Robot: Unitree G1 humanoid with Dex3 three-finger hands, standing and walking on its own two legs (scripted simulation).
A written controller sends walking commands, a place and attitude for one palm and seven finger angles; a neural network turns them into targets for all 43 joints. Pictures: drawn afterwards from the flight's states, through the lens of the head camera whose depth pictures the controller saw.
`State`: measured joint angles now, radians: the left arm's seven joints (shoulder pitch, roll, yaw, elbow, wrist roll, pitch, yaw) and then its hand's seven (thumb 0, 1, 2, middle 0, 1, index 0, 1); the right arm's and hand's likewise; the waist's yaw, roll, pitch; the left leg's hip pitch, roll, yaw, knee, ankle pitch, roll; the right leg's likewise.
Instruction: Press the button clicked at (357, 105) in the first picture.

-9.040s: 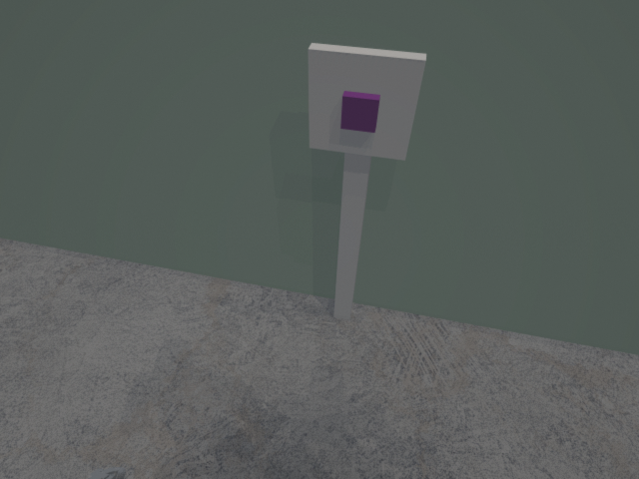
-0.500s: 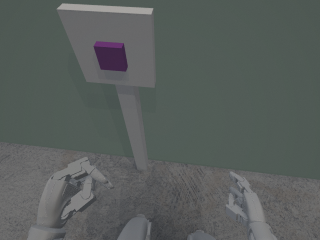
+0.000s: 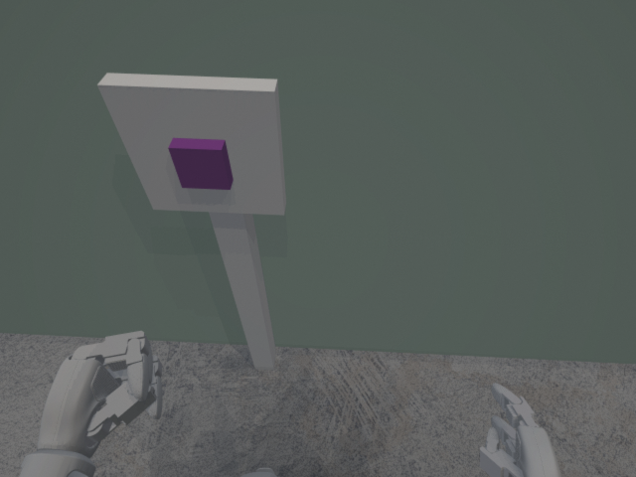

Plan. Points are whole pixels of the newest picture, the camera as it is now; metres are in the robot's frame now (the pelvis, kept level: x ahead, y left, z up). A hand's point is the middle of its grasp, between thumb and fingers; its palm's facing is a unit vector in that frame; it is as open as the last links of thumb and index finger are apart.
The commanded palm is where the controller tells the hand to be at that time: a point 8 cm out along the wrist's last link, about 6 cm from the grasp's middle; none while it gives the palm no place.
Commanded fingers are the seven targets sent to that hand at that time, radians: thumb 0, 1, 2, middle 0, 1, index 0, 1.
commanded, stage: raise the hand and make a fist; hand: left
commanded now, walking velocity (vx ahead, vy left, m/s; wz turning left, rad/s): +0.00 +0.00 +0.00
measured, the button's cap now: (203, 163) +0.49 +0.19 +0.13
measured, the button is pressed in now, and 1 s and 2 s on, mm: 0 0 0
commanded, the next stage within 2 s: aim a knuckle at the button in 0.80 s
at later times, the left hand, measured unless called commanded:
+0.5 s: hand (108, 330) +0.24 +0.22 +0.12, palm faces +0.00 -1.00 -0.06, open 3.1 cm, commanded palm +0.20 +0.28 +0.13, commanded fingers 0.00 0.90 0.90 -1.30 -1.50 -1.30 -1.50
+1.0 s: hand (116, 345) +0.23 +0.21 +0.12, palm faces +0.03 -1.00 -0.06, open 3.1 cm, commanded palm +0.21 +0.27 +0.13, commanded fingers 0.00 0.90 0.90 -1.30 -1.50 -1.30 -1.50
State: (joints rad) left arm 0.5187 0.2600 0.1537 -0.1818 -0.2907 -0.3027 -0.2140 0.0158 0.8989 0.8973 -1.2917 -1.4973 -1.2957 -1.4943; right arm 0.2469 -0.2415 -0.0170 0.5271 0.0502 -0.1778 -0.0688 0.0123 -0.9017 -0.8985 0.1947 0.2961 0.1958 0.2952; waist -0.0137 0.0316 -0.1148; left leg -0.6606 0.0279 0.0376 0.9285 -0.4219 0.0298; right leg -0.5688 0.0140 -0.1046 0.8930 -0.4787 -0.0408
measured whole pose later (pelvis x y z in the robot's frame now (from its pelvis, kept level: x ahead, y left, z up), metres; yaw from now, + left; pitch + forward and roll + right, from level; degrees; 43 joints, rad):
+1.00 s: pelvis +0.00 +0.00 +0.03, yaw +1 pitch +3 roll -1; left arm 0.29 0.29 0.23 -0.06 -0.31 -0.15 -0.27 0.01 0.90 0.90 -1.30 -1.50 -1.30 -1.50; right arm 0.25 -0.25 0.05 0.57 0.05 -0.21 -0.06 0.01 -0.90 -0.90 0.20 0.30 0.20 0.30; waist 0.01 0.05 -0.06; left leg -0.45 0.01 0.03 0.73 -0.33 0.04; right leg -0.36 0.01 -0.11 0.70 -0.39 -0.03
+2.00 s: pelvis +0.00 +0.00 +0.02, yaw -1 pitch +8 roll -1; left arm -0.31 0.27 0.20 0.55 -0.22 -0.26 -0.18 0.01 0.90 0.90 -1.30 -1.50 -1.30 -1.50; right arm 0.27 -0.26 0.02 0.63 0.04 -0.06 -0.03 0.01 -0.90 -0.90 0.20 0.30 0.20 0.30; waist -0.04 0.02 -0.06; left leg -0.56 0.02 0.06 0.77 -0.35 0.03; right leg -0.48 0.01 -0.08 0.75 -0.40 -0.04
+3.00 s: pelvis +0.00 +0.00 +0.02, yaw -1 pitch +10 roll -1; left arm -0.40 0.25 0.19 0.67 -0.19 -0.31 -0.12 0.01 0.90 0.90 -1.30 -1.50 -1.30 -1.50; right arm 0.31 -0.26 0.02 0.61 0.04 0.00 -0.01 0.01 -0.90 -0.90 0.20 0.30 0.20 0.30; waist -0.06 0.02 -0.08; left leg -0.60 0.02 0.07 0.80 -0.37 0.04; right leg -0.53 0.02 -0.07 0.78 -0.42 -0.03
